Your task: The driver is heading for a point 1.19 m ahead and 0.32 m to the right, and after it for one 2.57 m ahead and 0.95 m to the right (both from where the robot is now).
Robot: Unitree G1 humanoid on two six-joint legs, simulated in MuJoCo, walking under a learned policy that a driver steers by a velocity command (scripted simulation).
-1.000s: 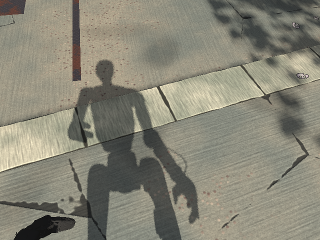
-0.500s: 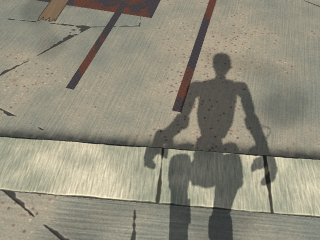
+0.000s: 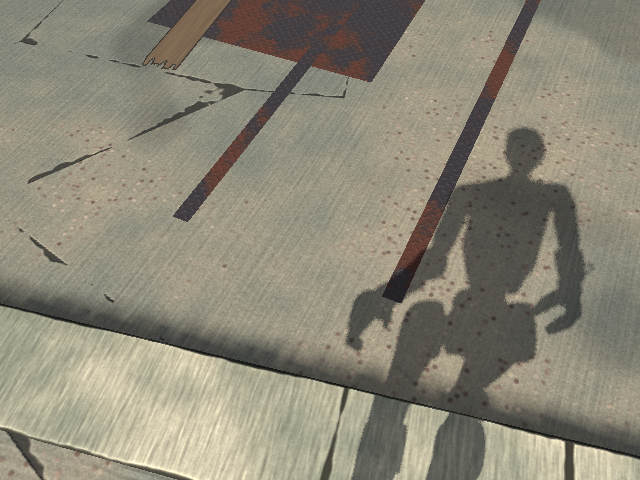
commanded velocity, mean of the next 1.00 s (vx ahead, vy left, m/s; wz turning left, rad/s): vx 0.01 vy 0.00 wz -0.51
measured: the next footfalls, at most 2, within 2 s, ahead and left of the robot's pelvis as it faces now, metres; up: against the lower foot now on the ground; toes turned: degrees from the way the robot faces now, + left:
left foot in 0.32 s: +0.10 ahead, +0.10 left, +0.00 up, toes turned -26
right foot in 0.72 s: -0.02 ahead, -0.10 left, +0.00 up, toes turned -31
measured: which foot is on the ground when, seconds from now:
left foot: up 0.00-0.30, down 0.32-0.72, up 0.74-1.00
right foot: down 0.00-0.34, up 0.36-0.70, down 0.72-1.00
